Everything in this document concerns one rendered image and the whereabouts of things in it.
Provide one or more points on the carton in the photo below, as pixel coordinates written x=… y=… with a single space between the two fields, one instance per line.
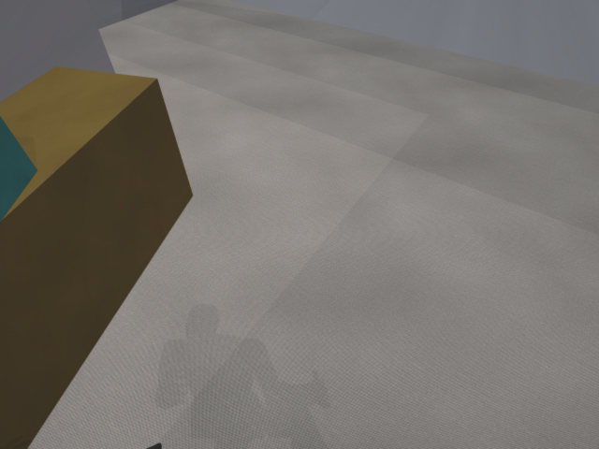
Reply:
x=16 y=169

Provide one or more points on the pedestal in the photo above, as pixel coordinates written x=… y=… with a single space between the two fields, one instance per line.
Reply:
x=110 y=184

